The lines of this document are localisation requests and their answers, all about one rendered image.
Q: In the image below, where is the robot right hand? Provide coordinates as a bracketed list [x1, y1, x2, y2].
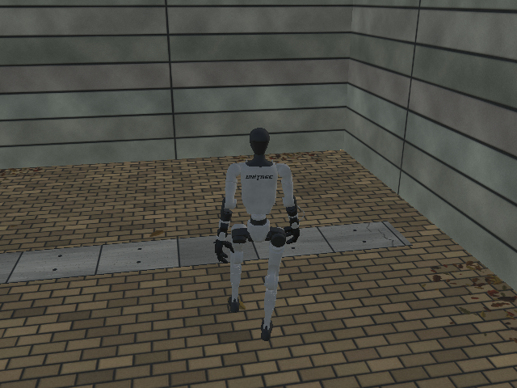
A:
[284, 226, 300, 244]

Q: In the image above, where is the left robot forearm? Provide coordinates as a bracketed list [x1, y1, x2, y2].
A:
[216, 197, 233, 241]

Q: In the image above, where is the right robot forearm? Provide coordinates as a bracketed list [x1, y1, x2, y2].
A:
[286, 195, 300, 229]

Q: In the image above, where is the robot left hand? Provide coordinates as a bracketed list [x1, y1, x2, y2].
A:
[215, 239, 234, 264]

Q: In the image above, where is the robot right upper arm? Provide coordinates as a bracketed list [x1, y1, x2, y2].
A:
[276, 163, 295, 207]

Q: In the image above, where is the robot left upper arm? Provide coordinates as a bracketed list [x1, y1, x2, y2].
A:
[224, 162, 242, 209]

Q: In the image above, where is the robot head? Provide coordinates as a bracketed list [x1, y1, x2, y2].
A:
[246, 128, 273, 167]

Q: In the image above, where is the humanoid robot torso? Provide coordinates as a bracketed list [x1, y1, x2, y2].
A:
[240, 159, 278, 243]

